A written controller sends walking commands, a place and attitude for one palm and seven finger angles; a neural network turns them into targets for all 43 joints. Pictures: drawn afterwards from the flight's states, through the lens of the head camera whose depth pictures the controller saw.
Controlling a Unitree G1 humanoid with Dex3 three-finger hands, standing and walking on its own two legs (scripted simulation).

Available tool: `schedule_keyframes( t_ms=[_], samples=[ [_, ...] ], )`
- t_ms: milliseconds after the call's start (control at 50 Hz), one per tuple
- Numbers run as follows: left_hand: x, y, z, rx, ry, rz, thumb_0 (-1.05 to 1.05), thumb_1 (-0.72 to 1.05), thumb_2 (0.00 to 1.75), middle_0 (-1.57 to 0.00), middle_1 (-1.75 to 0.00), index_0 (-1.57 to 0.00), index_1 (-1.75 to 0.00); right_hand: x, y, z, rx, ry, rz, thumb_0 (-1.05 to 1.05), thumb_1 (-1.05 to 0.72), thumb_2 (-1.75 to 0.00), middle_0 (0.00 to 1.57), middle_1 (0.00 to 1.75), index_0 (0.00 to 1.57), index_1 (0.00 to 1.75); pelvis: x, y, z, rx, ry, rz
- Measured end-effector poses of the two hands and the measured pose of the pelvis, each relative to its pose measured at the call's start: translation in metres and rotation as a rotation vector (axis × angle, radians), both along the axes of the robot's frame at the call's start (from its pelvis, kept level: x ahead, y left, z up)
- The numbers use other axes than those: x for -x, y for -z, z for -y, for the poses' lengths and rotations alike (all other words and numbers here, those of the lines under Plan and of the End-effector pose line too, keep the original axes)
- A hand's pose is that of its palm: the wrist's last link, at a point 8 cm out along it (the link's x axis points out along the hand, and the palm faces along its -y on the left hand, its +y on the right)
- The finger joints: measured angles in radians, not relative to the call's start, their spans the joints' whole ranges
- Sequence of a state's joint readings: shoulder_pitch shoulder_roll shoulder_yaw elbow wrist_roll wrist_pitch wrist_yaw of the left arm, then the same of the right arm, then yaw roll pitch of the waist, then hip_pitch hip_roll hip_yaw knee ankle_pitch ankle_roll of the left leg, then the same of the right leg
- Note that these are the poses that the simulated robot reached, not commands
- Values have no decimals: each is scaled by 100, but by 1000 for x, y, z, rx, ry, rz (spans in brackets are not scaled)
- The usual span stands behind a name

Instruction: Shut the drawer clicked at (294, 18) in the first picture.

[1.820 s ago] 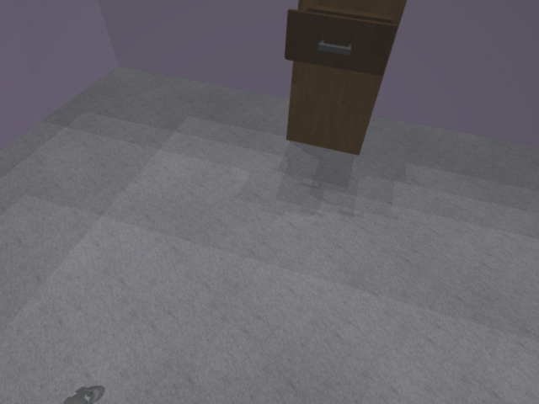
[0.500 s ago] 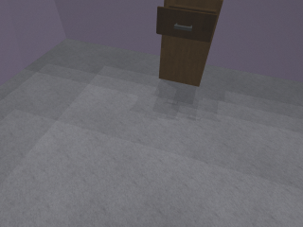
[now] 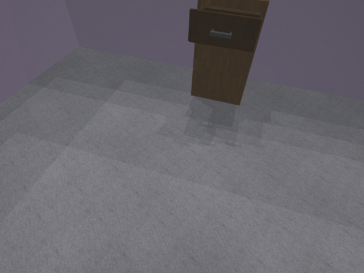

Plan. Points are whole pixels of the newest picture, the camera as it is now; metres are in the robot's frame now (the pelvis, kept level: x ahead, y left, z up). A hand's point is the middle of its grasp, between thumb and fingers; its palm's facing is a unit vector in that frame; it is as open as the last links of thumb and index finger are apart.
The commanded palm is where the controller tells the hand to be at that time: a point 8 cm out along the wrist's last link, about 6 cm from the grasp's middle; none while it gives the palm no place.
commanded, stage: walk to a spot facing it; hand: left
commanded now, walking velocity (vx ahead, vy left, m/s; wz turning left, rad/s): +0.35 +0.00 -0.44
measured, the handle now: (221, 33) +1.34 -0.14 -0.05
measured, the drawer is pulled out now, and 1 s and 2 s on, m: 0.30 0.30 0.30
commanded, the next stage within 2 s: turn to face it in 1.76 s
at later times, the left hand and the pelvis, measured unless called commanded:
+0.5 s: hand out of the picture +0.04 +0.15 -0.17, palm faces -0.07 -0.99 -0.13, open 7.4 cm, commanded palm none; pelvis +0.13 -0.01 -0.01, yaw -9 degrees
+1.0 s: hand (157, 156) +0.52 +0.12 -0.16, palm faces -0.35 -0.91 -0.21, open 7.4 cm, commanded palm none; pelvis +0.34 -0.01 -0.01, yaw -21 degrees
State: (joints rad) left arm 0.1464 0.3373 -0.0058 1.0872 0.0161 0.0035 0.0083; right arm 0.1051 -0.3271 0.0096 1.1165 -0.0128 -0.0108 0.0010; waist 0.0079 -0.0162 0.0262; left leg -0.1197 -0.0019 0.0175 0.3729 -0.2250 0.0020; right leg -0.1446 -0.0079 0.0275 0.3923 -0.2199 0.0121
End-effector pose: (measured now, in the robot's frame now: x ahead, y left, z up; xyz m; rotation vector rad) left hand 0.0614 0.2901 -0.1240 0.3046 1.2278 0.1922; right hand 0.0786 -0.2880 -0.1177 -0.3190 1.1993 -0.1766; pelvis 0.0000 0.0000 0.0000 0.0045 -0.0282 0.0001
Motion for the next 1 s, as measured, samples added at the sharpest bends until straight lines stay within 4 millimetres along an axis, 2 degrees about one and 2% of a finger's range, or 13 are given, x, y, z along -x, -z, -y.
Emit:
schedule_keyframes(
  t_ms=[120, 240, 300, 360, 440, 500, 540, 600, 640, 720, 780, 880, 1000],
  samples=[
    [7, 16, 22, 56, 9, -71, 0, 91, 90, -20, -30, -20, -30, 12, 17, -15, -58, 57, -19, 0, -91, -90, 20, 30, 20, 29, -19, 8, 3, -9, 52, -9],
    [6, 30, 60, 102, 12, -140, 0, 91, 90, -20, -30, -20, -30, 41, 44, -18, -120, 158, -107, 0, -91, -90, 20, 30, 20, 30, -48, 21, 20, 7, 90, -2],
    [11, 30, 77, 125, -30, -141, 0, 91, 90, -20, -30, -20, -30, 42, 43, -20, -134, 164, -187, 1, -91, -90, 20, 30, 20, 29, -64, 18, 24, 9, 96, -7],
    [22, 24, 91, 149, -45, -216, 0, 91, 90, -20, -30, -20, -30, 19, 36, -23, -142, 177, -176, 1, -91, -90, 20, 30, 20, 29, -82, 11, 24, 6, 118, -15],
    [27, 18, 98, 179, -44, -337, 0, 91, 90, -21, -30, -20, -30, -33, 27, -30, -155, 200, -86, 1, -91, -90, 20, 30, 20, 29, -109, 6, 20, 5, 145, -29],
    [16, 20, 94, 190, -45, -395, 0, 90, 90, -21, -30, -20, -30, -80, 23, -38, -160, 196, -14, 1, -91, -90, 20, 30, 20, 29, -134, 7, 13, 10, 161, -34],
    [0, 24, 86, 193, -51, -413, 0, 90, 90, -21, -30, -20, -30, -114, 22, -45, -158, 184, 26, 1, -91, -90, 19, 30, 20, 29, -153, 11, 6, 15, 167, -33],
    [-35, 41, 68, 191, -44, -418, 0, 90, 90, -21, -30, -20, -30, -159, 28, -55, -133, 175, 96, 1, -91, -90, 20, 30, 20, 29, -186, 25, -7, 28, 192, -30],
    [-68, 50, 54, 181, -15, -407, 0, 90, 90, -21, -30, -20, -30, -176, 31, -61, -117, 195, 131, 1, -91, -90, 20, 30, 20, 29, -202, 31, -13, 19, 215, -20],
    [-166, 48, 37, 146, 84, -280, 1, 91, 90, -20, -30, -20, -29, -177, 25, -74, -126, 279, 113, 0, -91, -90, 20, 30, 20, 29, -232, 21, -17, 2, 263, -8],
    [-247, 37, 38, 131, 153, -147, 1, 91, 90, -20, -30, -19, -29, -167, 18, -69, -99, 360, 83, -2, -95, -90, 20, 30, 20, 30, -255, 12, -17, -7, 289, -13],
    [-364, 16, 62, 136, 252, 29, 0, 91, 90, -20, -30, -19, -29, -143, 20, -73, -118, 437, -46, -1, -95, -90, 20, 30, 20, 29, -293, 4, -10, -16, 322, -16],
    [-468, 5, 119, 149, 387, 107, 0, 91, 90, -20, -30, -19, -29, -121, 29, -84, -189, 549, -202, 0, -93, -90, 20, 30, 20, 29, -339, 7, 13, -21, 361, -11]
  ],
)
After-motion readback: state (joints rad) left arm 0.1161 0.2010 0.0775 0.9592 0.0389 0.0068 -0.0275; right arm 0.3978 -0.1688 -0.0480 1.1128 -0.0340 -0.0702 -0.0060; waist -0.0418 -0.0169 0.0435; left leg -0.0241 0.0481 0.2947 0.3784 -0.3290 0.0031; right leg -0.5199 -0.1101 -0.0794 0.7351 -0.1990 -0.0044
